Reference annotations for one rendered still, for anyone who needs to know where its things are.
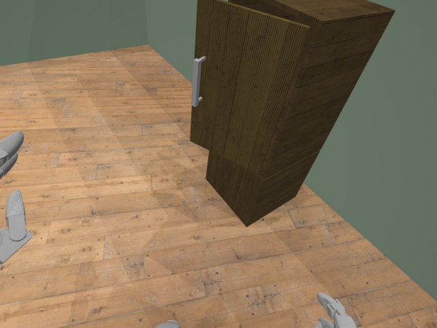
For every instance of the robot right hand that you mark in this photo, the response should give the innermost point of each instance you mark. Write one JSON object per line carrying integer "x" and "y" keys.
{"x": 336, "y": 312}

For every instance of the cupboard door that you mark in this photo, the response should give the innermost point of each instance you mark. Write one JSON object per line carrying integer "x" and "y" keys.
{"x": 251, "y": 58}

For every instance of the handle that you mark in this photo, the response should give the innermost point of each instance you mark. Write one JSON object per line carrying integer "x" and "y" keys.
{"x": 195, "y": 99}

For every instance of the robot left hand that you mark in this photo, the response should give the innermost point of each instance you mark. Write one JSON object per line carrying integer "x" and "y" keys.
{"x": 13, "y": 238}

